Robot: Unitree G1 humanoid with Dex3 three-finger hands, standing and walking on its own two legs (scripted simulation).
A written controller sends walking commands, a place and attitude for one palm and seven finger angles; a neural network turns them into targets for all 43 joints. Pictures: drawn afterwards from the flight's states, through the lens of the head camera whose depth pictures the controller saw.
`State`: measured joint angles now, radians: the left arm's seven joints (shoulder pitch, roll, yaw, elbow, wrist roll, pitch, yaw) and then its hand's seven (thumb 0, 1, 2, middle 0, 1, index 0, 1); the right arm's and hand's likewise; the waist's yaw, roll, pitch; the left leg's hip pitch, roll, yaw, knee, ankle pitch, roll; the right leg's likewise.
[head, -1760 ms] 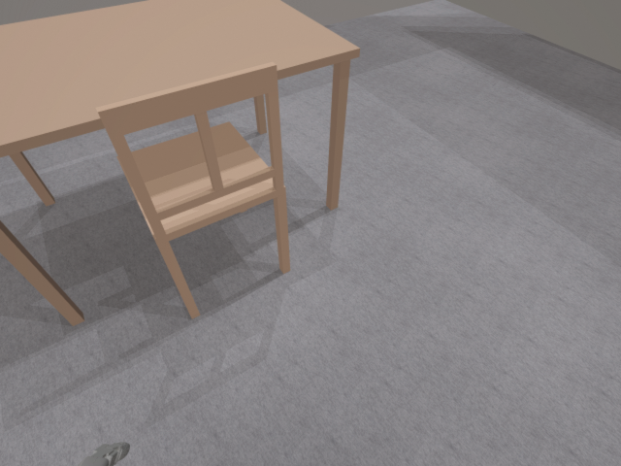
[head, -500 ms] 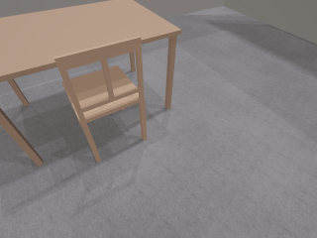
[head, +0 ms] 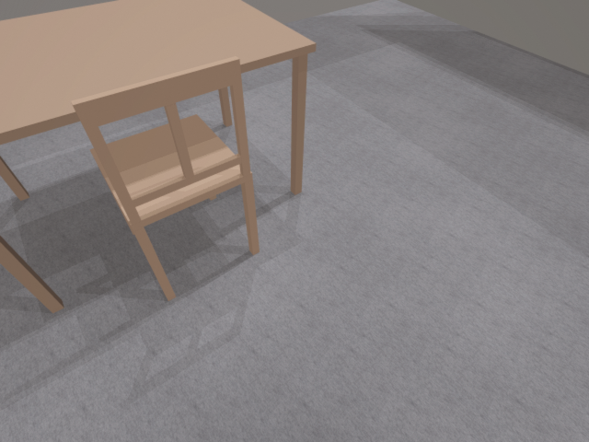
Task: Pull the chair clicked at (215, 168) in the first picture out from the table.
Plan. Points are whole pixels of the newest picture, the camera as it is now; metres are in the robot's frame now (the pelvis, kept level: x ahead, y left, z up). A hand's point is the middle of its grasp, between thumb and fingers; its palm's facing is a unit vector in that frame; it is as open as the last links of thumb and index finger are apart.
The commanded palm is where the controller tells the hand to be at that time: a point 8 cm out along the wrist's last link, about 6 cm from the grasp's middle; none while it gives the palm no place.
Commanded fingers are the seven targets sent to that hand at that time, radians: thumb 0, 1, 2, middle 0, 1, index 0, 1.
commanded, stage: walk to a spot facing it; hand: left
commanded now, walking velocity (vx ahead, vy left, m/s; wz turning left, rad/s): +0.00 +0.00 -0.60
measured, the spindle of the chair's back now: (179, 142) +0.84 +0.37 -0.12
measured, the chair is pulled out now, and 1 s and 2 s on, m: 0.00 0.00 0.00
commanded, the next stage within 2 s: none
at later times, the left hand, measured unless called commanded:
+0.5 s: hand out of the picture +0.04 +0.14 -0.15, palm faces -0.15 -0.97 -0.21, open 7.4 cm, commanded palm none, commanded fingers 0.00 0.90 0.90 -0.20 -0.30 -0.20 -0.30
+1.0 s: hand (210, 319) +0.36 +0.19 -0.18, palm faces -0.42 -0.89 -0.18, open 7.4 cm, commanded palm none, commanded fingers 0.00 0.90 0.90 -0.20 -0.30 -0.20 -0.30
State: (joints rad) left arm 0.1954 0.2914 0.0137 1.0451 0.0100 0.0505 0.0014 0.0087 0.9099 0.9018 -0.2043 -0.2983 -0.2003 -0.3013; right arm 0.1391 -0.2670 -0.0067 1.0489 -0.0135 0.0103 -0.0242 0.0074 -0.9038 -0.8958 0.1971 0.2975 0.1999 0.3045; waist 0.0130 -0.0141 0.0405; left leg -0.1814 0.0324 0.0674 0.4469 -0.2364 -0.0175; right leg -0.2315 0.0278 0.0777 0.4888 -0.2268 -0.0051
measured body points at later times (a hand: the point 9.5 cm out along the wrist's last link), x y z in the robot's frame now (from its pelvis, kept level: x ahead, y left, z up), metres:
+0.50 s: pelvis +0.04 -0.05 +0.01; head +0.04 -0.07 +0.46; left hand +0.05 +0.19 -0.13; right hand +0.05 -0.32 -0.14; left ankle +0.10 +0.12 -0.65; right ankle +0.00 -0.10 -0.74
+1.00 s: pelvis +0.25 +0.02 +0.00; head +0.27 +0.05 +0.45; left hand +0.39 +0.24 -0.17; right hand +0.20 -0.23 -0.12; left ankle +0.28 +0.06 -0.74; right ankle +0.14 -0.09 -0.63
